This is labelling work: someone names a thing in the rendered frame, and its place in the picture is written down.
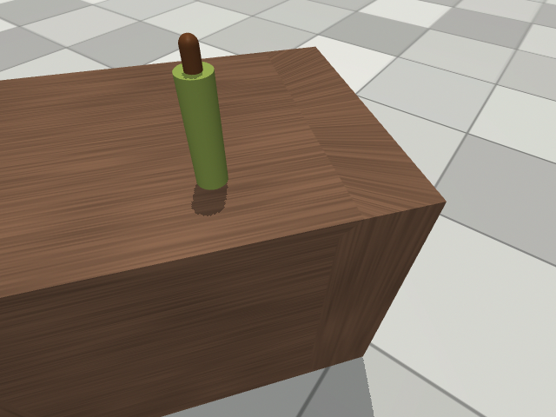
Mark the bottle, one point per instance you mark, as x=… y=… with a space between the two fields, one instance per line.
x=197 y=95

